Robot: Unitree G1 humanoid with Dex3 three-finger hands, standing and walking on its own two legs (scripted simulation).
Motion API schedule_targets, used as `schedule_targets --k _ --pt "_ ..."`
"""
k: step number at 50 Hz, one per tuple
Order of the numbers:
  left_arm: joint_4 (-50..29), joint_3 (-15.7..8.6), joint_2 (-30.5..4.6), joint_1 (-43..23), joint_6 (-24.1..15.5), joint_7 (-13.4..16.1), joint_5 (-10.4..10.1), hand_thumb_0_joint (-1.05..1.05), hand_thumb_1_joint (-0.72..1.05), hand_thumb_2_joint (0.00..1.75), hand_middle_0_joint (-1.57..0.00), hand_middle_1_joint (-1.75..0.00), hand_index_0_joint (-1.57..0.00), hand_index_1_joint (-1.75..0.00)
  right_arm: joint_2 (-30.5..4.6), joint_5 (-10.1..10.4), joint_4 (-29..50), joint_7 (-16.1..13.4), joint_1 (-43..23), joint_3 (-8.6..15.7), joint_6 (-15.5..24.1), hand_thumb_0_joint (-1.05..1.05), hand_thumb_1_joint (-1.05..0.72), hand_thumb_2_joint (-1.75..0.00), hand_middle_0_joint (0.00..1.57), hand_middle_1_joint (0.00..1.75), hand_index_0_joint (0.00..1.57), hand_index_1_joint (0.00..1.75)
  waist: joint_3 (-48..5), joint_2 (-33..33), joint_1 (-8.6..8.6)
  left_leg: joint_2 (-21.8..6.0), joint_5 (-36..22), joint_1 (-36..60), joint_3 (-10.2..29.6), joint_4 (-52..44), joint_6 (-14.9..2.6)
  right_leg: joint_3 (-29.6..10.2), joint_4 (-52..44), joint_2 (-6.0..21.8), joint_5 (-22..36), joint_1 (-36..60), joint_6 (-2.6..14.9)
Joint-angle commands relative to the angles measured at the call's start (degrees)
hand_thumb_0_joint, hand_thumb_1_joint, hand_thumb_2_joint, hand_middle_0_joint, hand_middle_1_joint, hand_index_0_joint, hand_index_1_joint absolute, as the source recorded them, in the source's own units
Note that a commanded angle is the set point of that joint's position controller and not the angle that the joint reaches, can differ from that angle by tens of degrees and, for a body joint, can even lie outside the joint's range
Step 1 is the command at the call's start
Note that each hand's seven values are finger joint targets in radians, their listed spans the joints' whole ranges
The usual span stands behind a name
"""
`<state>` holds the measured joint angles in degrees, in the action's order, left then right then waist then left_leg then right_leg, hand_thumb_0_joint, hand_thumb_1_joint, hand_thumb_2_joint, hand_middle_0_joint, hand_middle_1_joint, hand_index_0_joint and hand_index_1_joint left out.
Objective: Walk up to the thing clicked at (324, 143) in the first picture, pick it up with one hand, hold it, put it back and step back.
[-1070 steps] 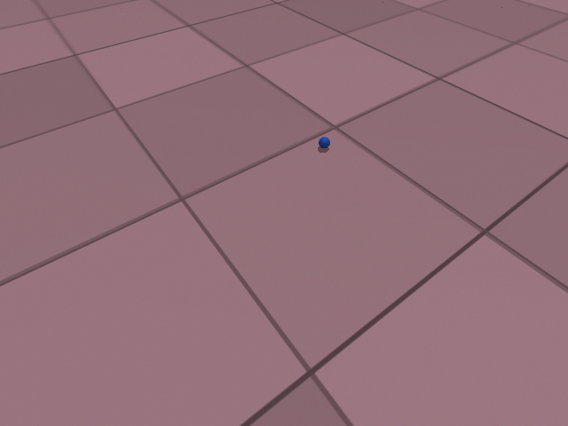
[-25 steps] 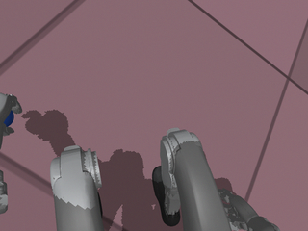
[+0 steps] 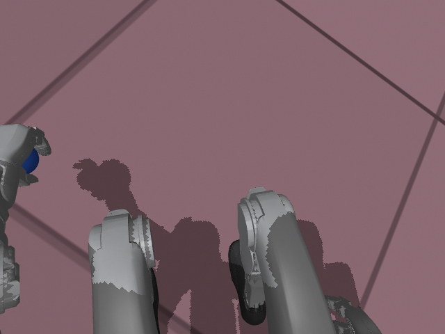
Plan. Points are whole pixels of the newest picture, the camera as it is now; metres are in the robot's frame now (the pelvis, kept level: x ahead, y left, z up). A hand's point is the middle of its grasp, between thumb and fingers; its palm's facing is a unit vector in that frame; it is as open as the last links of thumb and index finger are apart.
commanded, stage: lift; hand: left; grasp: from above
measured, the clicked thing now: (17, 158) +0.44 +0.34 -0.16
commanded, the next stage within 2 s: hold in 1.56 s
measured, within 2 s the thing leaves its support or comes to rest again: neither
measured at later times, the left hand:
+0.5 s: hand out of the picture +0.37 +0.33 -0.02, palm faces -0.44 -0.09 -0.89, open 7.1 cm
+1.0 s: hand out of the picture +0.33 +0.29 +0.20, palm faces -0.44 -0.13 -0.89, open 7.0 cm
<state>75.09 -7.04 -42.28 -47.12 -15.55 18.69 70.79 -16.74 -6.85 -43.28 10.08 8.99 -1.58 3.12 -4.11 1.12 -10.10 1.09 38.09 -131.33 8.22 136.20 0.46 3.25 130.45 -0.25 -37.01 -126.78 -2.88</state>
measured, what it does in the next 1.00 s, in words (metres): rises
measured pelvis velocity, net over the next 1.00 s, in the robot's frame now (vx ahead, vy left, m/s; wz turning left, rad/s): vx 0.02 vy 0.00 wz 0.09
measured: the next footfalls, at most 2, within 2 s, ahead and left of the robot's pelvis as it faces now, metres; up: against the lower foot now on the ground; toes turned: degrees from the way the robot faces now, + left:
none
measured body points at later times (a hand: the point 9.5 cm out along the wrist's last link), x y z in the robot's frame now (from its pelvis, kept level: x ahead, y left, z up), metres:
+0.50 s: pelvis +0.00 +0.01 +0.09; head +0.18 +0.06 +0.50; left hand +0.39 +0.33 +0.03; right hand +0.13 -0.26 -0.02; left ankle +0.08 +0.12 -0.31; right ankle +0.11 -0.13 -0.31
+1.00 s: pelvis +0.02 +0.00 +0.27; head +0.12 +0.02 +0.71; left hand +0.35 +0.29 +0.25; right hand +0.17 -0.25 +0.15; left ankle +0.08 +0.12 -0.31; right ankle +0.11 -0.13 -0.31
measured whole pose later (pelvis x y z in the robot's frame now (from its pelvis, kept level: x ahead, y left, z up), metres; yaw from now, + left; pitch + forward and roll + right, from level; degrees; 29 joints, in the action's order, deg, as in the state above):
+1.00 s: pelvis +0.02 +0.00 +0.27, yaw +5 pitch +21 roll -3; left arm 36.7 5.2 -29.0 -16.7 -1.5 3.0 56.1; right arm -14.0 2.3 -39.4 -2.1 10.0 0.6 -0.1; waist -8.8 2.7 -3.6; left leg -1.6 31.6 -73.8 2.7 84.2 -0.2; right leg 0.5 80.5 -0.1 -29.6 -71.9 -2.1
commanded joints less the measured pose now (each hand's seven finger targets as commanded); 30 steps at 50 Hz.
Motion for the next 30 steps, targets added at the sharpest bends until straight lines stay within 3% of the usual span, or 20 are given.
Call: schedule_targets --k 1,7,9,12,17,20,28,30 --pt "-12.3 -2.6 -17.5 -16.4 1.7 0.3 -3.3 0.00 0.71 0.62 -1.06 -0.64 -1.09 -0.61 -13.6 1.1 2.5 -1.1 10.8 5.3 0.6 0.00 -0.92 -0.91 0.20 0.30 0.20 0.30 -41.6 14.6 1.10 0.4 -7.6 32.1 -6.5 -17.9 -2.09 4.2 -15.0 -1.1 9.4 20.9 4.89" --pt "-19.0 -3.3 -17.1 -12.1 2.7 -3.2 -4.5 0.00 0.70 0.63 -1.05 -0.63 -1.08 -0.60 -13.3 2.7 3.6 -2.1 10.5 6.6 -0.8 0.00 -0.92 -0.90 0.20 0.30 0.20 0.30 -42.7 14.3 2.79 0.4 -8.3 35.5 -5.5 -21.8 -1.87 4.1 -16.5 -0.8 9.7 22.6 5.07" --pt "-21.3 -2.0 -15.0 -11.6 2.8 -4.4 -5.0 0.00 0.68 0.63 -1.04 -0.64 -1.06 -0.62 -12.9 3.0 4.2 -2.5 10.0 6.9 -1.2 0.00 -0.92 -0.90 0.20 0.30 0.20 0.30 -42.0 15.3 2.52 0.2 -6.9 36.1 -5.2 -23.4 -1.88 3.9 -17.5 -0.8 8.8 22.1 5.04" --pt "-25.7 -2.5 -15.0 -9.6 3.2 -5.7 -6.0 0.00 0.66 0.64 -1.02 -0.66 -1.05 -0.63 -12.8 3.9 5.3 -3.0 10.1 7.5 -1.8 0.00 -0.92 -0.90 0.20 0.30 0.20 0.30 -42.8 14.3 3.43 0.2 -5.6 38.2 -4.9 -26.1 -1.91 3.6 -20.1 -0.8 7.6 24.3 4.90" --pt "-31.2 -0.5 -11.8 -4.9 4.3 -7.9 -8.2 0.00 0.65 0.67 -1.00 -0.71 -1.04 -0.68 -12.2 5.0 7.0 -3.9 9.2 7.9 -2.2 0.00 -0.92 -0.90 0.20 0.30 0.20 0.30 -41.9 13.3 3.99 -0.1 -3.9 40.9 -4.4 -30.9 -1.97 3.3 -24.1 -1.1 6.4 27.1 4.82" --pt "-35.2 0.1 -10.9 -2.0 5.2 -8.9 -9.7 0.00 0.67 0.62 -1.01 -0.70 -1.05 -0.66 -11.9 5.6 7.9 -4.7 7.8 8.1 -2.4 0.00 -0.92 -0.90 0.20 0.30 0.20 0.30 -40.1 13.0 4.11 -0.4 -1.6 43.0 -3.5 -34.5 -1.95 3.1 -26.4 -1.0 5.0 28.8 4.60" --pt "-46.8 0.3 -9.7 1.7 8.4 -10.1 -12.1 0.00 0.64 0.61 -0.97 -0.71 -1.02 -0.67 -10.9 7.1 9.6 -7.3 5.8 8.1 -2.9 0.00 -0.92 -0.90 0.20 0.30 0.20 0.30 -42.0 13.2 5.28 -0.9 -2.8 54.4 -3.0 -43.7 -1.49 2.0 -34.1 -1.0 6.5 37.6 4.27" --pt "-46.8 2.4 -6.8 4.4 9.7 -10.4 -12.7 0.00 0.65 0.59 -0.98 -0.70 -1.03 -0.65 -10.0 7.3 9.7 -8.0 5.2 7.7 -3.0 0.00 -0.92 -0.90 0.20 0.30 0.20 0.30 -40.0 11.7 4.94 -1.1 -2.9 56.3 -3.4 -46.2 -1.47 1.9 -37.1 -1.2 6.6 40.7 4.12"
